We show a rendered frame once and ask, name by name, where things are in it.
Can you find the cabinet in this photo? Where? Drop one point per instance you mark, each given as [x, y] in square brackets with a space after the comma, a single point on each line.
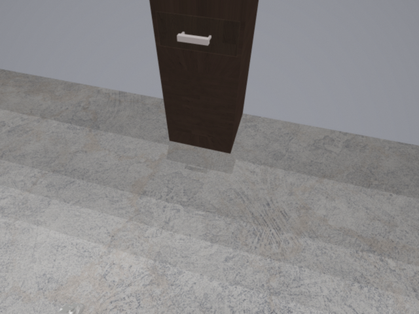
[204, 92]

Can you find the drawer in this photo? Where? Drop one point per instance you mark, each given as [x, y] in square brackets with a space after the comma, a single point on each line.
[224, 33]

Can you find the handle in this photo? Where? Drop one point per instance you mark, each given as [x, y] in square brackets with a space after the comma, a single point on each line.
[182, 37]

